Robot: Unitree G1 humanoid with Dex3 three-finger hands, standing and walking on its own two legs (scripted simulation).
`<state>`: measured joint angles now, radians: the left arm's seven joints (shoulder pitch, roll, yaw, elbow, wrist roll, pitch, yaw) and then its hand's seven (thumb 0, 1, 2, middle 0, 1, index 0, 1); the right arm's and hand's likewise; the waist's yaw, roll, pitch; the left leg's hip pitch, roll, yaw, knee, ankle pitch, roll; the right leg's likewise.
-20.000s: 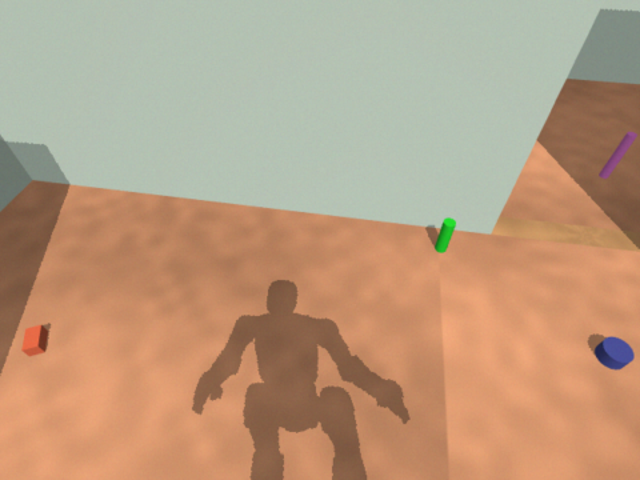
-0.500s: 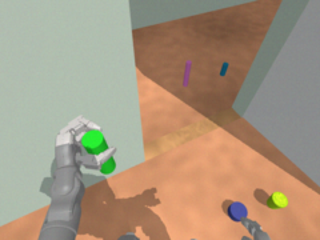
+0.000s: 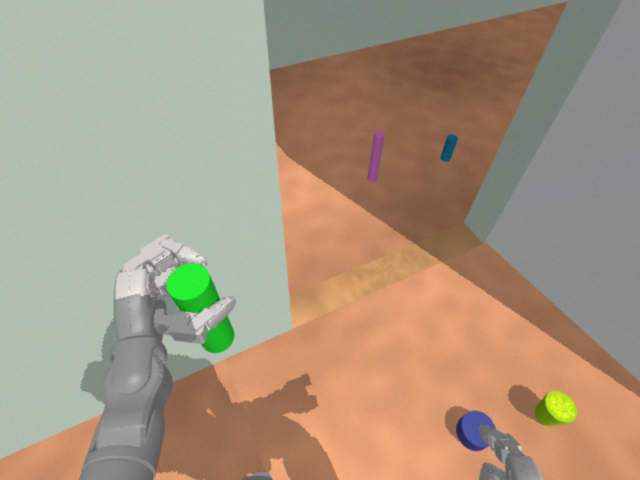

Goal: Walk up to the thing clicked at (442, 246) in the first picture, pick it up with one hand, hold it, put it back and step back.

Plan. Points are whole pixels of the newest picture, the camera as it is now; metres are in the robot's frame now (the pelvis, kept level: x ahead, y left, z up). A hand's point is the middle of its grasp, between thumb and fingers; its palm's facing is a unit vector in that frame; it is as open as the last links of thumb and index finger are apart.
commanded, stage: hold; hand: left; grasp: from the side
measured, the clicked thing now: (205, 312) +0.32 +0.17 +0.01
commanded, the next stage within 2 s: crouch in 1.82 s
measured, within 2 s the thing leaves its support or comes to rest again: neither
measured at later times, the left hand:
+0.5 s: hand (189, 291) +0.32 +0.17 +0.06, palm faces +0.22 -0.97 -0.02, open 8.3 cm
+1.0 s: hand (189, 291) +0.33 +0.18 +0.06, palm faces +0.22 -0.97 -0.01, open 8.2 cm
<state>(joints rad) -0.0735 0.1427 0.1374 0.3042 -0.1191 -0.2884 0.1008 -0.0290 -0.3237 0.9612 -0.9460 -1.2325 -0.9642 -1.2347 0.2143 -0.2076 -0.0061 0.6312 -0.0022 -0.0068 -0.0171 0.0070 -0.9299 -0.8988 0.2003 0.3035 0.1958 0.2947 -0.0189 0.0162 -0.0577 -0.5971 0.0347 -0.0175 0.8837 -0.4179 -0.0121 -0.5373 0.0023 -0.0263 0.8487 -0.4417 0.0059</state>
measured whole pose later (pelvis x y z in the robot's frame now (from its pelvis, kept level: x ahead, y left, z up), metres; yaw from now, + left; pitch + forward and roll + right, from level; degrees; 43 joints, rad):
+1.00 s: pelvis -0.01 +0.00 +0.00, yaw +0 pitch +7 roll -1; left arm -0.10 0.15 0.15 0.35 -0.13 -0.31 0.07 -0.02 -0.29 0.97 -0.92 -1.21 -0.94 -1.21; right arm 0.21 -0.21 -0.01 0.64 0.00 -0.02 -0.02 0.01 -0.93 -0.90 0.20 0.30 0.20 0.29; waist -0.02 0.02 -0.05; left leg -0.59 0.03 -0.02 0.87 -0.40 -0.01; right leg -0.53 0.00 -0.03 0.84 -0.43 0.00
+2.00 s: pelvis +0.00 +0.00 +0.00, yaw +0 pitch +7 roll -1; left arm -0.10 0.16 0.15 0.35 -0.13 -0.32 0.07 -0.02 -0.32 1.00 -0.94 -1.24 -0.95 -1.24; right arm 0.22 -0.21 -0.01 0.64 0.00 -0.01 -0.01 0.01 -0.93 -0.90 0.20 0.30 0.20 0.29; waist -0.02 0.02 -0.06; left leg -0.58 0.04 -0.02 0.87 -0.41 -0.02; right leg -0.53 0.00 -0.03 0.84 -0.44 0.00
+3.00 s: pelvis -0.08 +0.00 -0.32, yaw -5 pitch +34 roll -5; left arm -0.75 0.50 0.56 1.19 -0.08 -0.76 -0.09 -0.03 -0.37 1.09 -0.93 -1.31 -0.95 -1.32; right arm 0.11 -0.26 0.06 0.69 -0.11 0.02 0.09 0.00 -0.91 -0.91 0.20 0.30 0.20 0.29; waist -0.14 -0.03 -0.13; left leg -2.06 0.05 -0.10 2.14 -0.67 -0.02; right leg -1.98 0.03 -0.06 2.10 -0.71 0.00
